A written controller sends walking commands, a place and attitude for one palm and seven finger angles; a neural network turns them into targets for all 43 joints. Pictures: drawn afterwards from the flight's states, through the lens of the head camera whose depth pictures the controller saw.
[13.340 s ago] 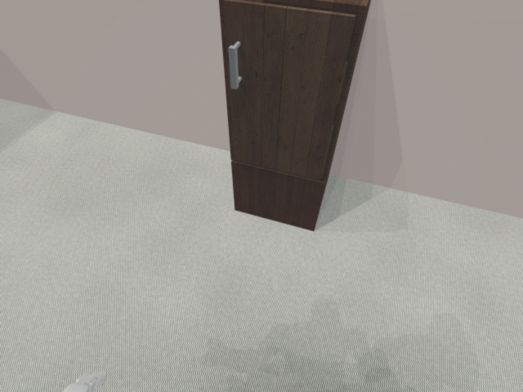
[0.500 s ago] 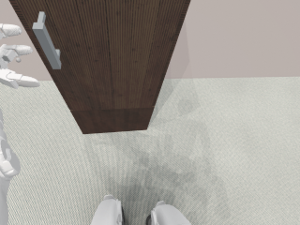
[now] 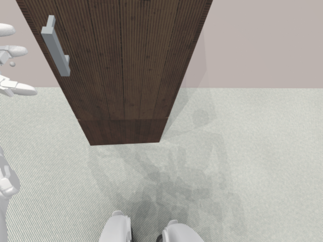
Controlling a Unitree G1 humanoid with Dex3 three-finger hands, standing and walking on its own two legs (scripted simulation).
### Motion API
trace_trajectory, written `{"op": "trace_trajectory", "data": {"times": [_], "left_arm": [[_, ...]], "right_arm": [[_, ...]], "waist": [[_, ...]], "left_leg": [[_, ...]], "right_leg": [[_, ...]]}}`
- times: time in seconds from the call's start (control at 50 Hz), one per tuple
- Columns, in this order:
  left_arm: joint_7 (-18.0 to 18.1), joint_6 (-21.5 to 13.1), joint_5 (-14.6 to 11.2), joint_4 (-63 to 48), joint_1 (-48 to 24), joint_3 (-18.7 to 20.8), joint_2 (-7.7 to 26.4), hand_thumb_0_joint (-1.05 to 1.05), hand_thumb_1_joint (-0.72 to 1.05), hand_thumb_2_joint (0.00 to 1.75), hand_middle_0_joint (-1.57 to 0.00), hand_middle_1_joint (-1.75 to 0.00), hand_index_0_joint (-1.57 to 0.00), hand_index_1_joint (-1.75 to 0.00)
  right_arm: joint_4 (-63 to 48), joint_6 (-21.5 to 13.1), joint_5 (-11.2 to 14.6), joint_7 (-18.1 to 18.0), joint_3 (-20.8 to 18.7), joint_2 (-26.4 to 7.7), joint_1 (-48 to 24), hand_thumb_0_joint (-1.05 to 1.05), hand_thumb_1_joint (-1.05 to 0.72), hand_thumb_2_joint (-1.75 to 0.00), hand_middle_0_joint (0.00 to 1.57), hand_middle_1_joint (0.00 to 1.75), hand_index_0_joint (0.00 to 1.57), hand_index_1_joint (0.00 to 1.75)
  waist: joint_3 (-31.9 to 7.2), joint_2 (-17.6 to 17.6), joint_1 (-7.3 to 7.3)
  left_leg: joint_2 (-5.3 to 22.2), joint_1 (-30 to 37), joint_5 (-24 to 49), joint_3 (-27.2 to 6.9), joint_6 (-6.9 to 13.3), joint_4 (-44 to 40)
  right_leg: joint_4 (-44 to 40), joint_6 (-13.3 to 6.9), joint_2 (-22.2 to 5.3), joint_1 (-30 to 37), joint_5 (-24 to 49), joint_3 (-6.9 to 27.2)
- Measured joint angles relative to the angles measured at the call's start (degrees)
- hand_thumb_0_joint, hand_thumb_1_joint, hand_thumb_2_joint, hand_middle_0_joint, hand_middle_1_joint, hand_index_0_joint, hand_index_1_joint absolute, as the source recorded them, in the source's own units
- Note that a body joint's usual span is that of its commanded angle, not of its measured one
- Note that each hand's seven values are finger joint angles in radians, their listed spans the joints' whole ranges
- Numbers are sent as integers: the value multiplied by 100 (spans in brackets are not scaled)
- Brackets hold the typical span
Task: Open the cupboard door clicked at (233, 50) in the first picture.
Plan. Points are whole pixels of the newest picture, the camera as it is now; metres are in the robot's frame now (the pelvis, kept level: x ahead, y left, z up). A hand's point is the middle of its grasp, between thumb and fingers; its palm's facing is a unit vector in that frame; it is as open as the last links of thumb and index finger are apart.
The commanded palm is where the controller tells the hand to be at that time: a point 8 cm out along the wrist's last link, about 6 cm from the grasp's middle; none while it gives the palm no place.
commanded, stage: move the hooked fingers beside the handle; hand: left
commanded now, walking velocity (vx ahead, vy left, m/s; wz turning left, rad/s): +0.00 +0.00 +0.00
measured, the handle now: (58, 48) +0.55 +0.22 +0.09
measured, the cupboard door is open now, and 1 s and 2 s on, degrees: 0 0 0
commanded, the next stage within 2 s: slide the fingers in behind the handle in 0.40 s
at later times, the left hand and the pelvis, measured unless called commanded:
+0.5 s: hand (22, 64) +0.50 +0.28 +0.09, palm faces +0.05 -1.00 -0.01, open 14.0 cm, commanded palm +0.48 +0.31 +0.08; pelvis -0.02 +0.01 -0.01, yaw +0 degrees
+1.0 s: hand (39, 65) +0.50 +0.25 +0.08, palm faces +0.07 -1.00 +0.00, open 14.0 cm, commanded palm +0.48 +0.28 +0.08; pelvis -0.01 +0.00 +0.00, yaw +0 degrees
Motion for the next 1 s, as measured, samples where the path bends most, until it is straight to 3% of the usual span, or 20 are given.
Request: {"op": "trace_trajectory", "data": {"times": [0.16, 0.3, 0.44, 0.52, 0.62, 0.74, 1.0], "left_arm": [[-63, 264, -16, 517, -299, -424, -38, -1, -50, 30, -30, -120, -30, -120], [196, -119, 74, 268, -383, -217, -165, -1, -50, 30, -30, -120, -30, -120], [242, 150, 228, 591, -680, -323, 108, -1, -50, 30, -30, -120, -30, -120], [213, 114, 173, 512, -600, -262, 101, -1, -50, 30, -30, -120, -30, -120], [215, 86, 77, 467, -608, -386, -42, -1, -50, 30, -30, -120, -30, -120], [384, 137, 157, 398, -535, -298, -185, -1, -50, 30, -30, -120, -30, -120], [687, 34, 149, 272, -374, -448, -441, -1, -50, 30, -30, -120, -29, -121]], "right_arm": [[-86, -18, 47, -66, 75, -57, -172, 0, -90, -90, 21, 30, 20, 30], [-29, -120, -12, -54, 73, -31, -253, 0, -90, -90, 21, 30, 20, 30], [-1, -95, 5, -83, 133, -9, -88, 0, -90, -90, 21, 30, 20, 30], [54, -80, -17, -76, 140, -11, 41, 0, -90, -90, 21, 30, 20, 30], [134, -70, -20, -46, 117, 6, 161, 0, -90, -90, 21, 30, 20, 30], [96, -88, -45, -24, 83, 4, 153, 0, -90, -90, 21, 30, 20, 30], [101, -82, -50, 42, 32, 38, 7, 0, -90, -90, 21, 30, 20, 30]], "waist": [[-6, -2, -10], [76, -24, -48], [84, 44, -157], [88, 80, -150], [81, 86, -131], [57, 67, -187], [33, 70, -90]], "left_leg": [[-73, -34, 63, -57, 25, 21], [-59, -233, 79, -34, 36, 154], [-56, -324, 104, -44, 44, 164], [-46, -313, 110, -3, 55, 130], [-57, -299, 104, 0, 56, 115], [-39, -304, 88, 21, 47, 113], [-44, -154, 37, -26, 0, 83]], "right_leg": [[56, 19, -63, -17, 7, -74], [235, 30, -61, -240, 4, -62], [238, 39, -58, -326, 30, -72], [216, 49, -55, -335, 46, -28], [209, 51, -64, -322, 35, -25], [213, 42, -50, -341, 27, 0], [159, -2, -39, -171, -22, -35]]}}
